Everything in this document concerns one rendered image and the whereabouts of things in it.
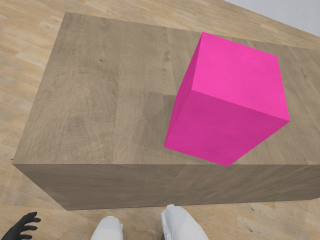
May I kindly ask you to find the robot left thigh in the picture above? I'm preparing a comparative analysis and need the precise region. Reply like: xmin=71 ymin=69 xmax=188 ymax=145
xmin=90 ymin=217 xmax=124 ymax=240

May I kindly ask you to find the pedestal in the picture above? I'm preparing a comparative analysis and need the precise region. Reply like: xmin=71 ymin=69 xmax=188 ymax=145
xmin=12 ymin=12 xmax=320 ymax=211

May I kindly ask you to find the carton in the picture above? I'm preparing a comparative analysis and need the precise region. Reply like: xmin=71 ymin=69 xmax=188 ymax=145
xmin=164 ymin=32 xmax=290 ymax=167

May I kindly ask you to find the right robot shin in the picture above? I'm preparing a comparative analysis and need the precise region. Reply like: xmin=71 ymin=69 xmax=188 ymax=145
xmin=164 ymin=204 xmax=175 ymax=240

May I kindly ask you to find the robot left hand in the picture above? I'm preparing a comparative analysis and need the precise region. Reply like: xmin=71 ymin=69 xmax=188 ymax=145
xmin=1 ymin=211 xmax=41 ymax=240

